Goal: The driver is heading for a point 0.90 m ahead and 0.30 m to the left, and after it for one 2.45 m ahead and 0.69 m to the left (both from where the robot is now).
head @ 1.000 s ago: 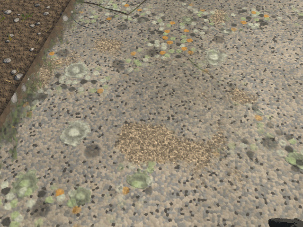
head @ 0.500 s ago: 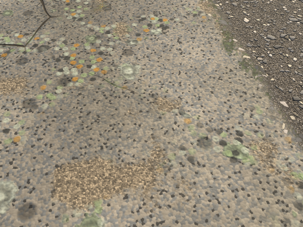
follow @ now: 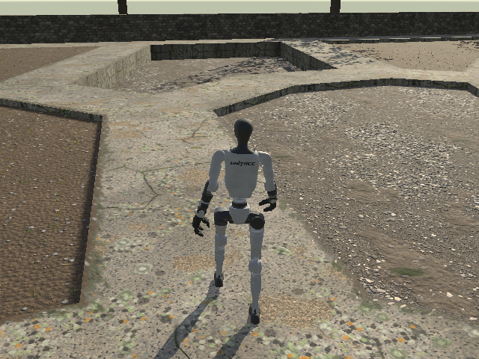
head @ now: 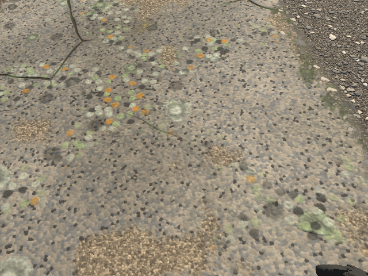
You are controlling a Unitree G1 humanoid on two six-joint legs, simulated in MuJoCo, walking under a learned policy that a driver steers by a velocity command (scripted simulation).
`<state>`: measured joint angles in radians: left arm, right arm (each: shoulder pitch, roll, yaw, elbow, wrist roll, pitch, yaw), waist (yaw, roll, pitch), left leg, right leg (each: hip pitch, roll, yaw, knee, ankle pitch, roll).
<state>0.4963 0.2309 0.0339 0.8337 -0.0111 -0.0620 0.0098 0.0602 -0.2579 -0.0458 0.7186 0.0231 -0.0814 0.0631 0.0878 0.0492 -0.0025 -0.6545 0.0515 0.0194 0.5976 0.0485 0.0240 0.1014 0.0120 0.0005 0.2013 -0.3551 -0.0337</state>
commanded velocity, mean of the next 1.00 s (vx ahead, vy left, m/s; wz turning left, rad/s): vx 0.49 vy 0.00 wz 0.33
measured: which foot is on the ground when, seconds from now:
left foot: up 0.00-0.08, down 0.10-0.58, up 0.60-1.00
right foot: down 0.00-0.10, up 0.12-0.56, down 0.58-1.00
